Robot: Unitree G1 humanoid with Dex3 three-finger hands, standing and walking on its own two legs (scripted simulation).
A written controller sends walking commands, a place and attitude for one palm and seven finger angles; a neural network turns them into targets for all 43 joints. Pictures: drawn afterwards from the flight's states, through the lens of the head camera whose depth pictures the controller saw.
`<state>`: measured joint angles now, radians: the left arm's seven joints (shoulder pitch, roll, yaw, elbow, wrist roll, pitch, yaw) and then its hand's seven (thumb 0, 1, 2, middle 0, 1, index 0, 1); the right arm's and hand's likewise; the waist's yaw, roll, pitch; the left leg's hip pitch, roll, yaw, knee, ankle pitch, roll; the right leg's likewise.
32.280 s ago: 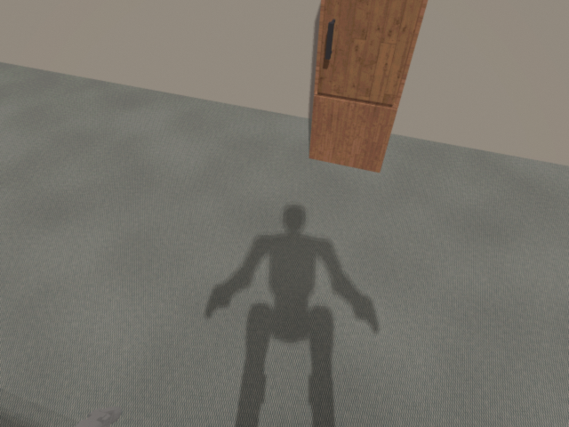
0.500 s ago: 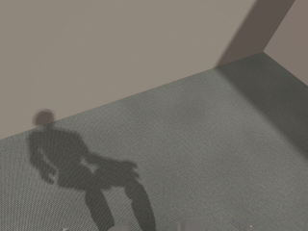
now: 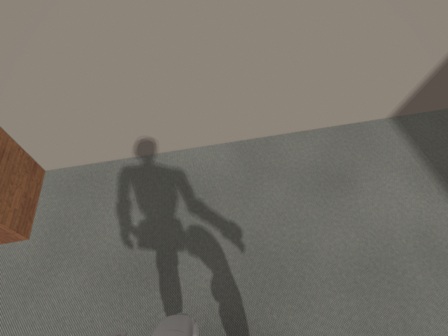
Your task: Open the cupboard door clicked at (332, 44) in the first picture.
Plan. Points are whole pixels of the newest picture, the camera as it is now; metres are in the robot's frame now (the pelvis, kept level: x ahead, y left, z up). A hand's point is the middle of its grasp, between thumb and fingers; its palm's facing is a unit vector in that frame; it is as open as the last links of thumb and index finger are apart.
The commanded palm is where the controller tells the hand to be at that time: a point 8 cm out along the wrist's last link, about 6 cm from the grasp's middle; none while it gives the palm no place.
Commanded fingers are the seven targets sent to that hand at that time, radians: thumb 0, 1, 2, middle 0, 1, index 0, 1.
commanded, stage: turn to face it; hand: left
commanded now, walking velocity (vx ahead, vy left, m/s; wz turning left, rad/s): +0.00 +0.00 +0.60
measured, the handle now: out of the picture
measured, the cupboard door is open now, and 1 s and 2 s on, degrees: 50 50 50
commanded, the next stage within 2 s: take the last steps up to it in 1.68 s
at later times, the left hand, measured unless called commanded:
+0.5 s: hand out of the picture +0.07 +0.23 -0.16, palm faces +0.27 -0.92 -0.27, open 7.4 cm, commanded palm none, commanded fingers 0.00 0.90 0.90 -0.20 -0.30 -0.20 -0.30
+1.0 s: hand out of the picture -0.07 +0.18 -0.20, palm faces +0.59 -0.77 -0.23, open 7.4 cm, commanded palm none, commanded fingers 0.00 0.90 0.90 -0.20 -0.30 -0.20 -0.30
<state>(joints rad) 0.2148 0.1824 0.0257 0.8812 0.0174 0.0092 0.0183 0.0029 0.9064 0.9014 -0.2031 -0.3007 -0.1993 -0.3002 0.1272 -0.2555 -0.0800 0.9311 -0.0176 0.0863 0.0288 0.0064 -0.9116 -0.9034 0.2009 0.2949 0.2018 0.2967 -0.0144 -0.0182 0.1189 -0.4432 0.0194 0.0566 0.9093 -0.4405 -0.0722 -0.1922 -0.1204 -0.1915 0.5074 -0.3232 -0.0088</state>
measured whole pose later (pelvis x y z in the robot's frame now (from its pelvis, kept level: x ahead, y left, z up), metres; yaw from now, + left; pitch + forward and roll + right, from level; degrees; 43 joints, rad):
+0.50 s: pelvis +0.01 -0.01 -0.01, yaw +16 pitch +2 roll -1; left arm 0.11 0.26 0.06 0.87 0.01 0.05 0.00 0.00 0.90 0.90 -0.20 -0.30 -0.19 -0.30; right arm 0.18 -0.22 -0.06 0.92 -0.03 0.05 0.01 0.00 -0.90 -0.90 0.21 0.30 0.21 0.30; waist -0.02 0.01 0.09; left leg -0.32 -0.02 -0.10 0.51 -0.23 -0.01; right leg -0.39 -0.05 0.00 0.77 -0.41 0.09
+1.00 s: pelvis +0.02 -0.02 -0.02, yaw +35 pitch +1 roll +0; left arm 0.24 0.26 0.06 0.92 0.01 0.05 0.01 0.00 0.91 0.90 -0.20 -0.30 -0.20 -0.30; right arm 0.08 -0.24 -0.07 0.89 -0.02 0.04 0.03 0.00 -0.91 -0.90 0.20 0.29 0.20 0.30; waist 0.01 -0.07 0.11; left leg -0.33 -0.01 0.08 0.64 -0.31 0.03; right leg -0.32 -0.16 -0.18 0.86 -0.53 0.07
